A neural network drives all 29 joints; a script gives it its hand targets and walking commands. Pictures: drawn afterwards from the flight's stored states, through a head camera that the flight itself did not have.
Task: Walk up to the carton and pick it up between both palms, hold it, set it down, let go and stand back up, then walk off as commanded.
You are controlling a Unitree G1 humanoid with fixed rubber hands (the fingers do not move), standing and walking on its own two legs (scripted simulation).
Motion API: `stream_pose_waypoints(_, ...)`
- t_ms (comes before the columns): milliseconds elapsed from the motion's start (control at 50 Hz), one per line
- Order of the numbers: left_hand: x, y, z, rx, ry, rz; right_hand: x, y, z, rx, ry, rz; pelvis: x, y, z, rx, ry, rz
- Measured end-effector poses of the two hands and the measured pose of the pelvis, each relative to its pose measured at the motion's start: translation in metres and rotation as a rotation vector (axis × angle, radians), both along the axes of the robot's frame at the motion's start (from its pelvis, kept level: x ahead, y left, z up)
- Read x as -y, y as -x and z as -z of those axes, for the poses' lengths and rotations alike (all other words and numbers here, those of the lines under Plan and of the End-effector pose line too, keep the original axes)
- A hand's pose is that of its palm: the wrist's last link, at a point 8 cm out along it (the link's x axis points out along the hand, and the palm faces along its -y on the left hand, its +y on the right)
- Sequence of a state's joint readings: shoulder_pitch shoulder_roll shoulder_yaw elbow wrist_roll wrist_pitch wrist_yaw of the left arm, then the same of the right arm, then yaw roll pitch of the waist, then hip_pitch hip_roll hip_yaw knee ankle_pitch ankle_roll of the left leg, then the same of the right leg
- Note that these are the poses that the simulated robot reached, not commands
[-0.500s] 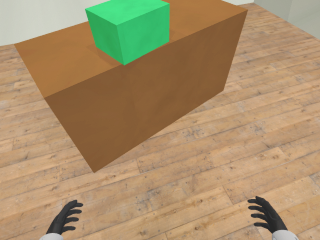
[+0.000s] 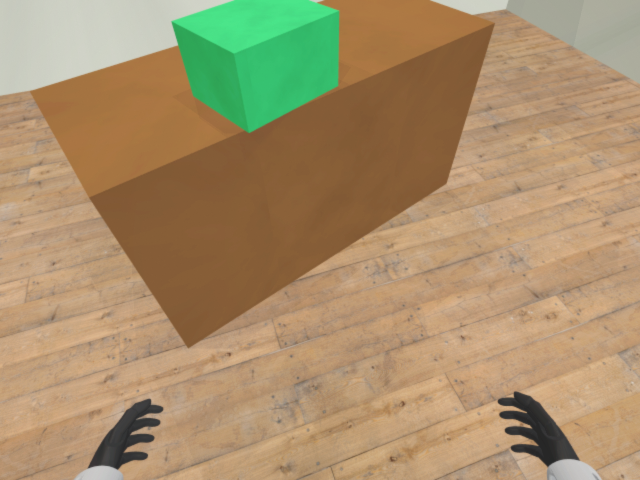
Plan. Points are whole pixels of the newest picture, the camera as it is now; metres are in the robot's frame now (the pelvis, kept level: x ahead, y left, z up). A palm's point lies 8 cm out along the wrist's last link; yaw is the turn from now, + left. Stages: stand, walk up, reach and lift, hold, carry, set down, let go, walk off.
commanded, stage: stand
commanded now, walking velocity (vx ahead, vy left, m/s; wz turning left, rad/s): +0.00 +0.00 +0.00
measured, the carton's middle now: (261, 56) +1.03 +0.16 +0.04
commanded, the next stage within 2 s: walk up in 0.28 s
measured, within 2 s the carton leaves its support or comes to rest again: neither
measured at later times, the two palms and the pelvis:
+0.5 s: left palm (104, 473) +0.14 +0.29 -0.06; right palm (562, 467) +0.15 -0.26 -0.07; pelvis -0.01 +0.00 +0.00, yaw +0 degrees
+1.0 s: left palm (15, 448) +0.17 +0.42 -0.06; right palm (553, 427) +0.18 -0.24 -0.01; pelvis +0.08 +0.08 +0.02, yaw +11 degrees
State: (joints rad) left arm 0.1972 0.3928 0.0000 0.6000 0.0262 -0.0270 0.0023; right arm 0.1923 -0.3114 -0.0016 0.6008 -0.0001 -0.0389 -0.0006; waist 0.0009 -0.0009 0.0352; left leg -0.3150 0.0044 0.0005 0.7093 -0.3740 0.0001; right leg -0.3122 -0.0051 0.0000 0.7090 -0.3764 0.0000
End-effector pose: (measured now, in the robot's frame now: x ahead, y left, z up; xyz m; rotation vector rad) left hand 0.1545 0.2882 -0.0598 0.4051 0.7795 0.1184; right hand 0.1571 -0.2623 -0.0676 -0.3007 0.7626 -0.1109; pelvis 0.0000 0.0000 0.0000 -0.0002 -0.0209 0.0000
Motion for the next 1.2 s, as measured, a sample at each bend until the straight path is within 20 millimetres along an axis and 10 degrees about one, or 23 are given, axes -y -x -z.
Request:
stream_pose_waypoints(540, -0.005, 0.011, -0.006, 0.017, -0.009, 0.016, 0.003, 0.014, -0.003, 0.001, 0.01, -0.009, 0.0, 0.009, -0.001, 0.011, 0.002, -0.005)
stream_pose_waypoints(740, -0.091, 0.059, -0.01, -0.089, -0.068, -0.104, -0.008, -0.029, -0.025, -0.063, 0.129, -0.141, -0.037, -0.016, -0.008, -0.016, -0.016, -0.072)
stream_pose_waypoints(840, -0.126, 0.036, 0.013, -0.085, -0.046, -0.114, -0.028, -0.035, -0.017, -0.069, 0.177, -0.12, -0.07, -0.041, 0.009, 0.021, -0.006, -0.122)
stream_pose_waypoints(1000, -0.13, -0.02, 0.004, -0.044, 0.032, -0.116, -0.02, -0.02, -0.055, -0.179, 0.266, -0.068, -0.079, -0.084, -0.017, 0.04, 0.03, -0.185)
stream_pose_waypoints(1200, -0.119, -0.073, 0.006, -0.084, 0.046, -0.17, -0.004, -0.091, -0.056, -0.238, 0.301, -0.104, -0.064, -0.15, -0.02, 0.007, 0.021, -0.251)
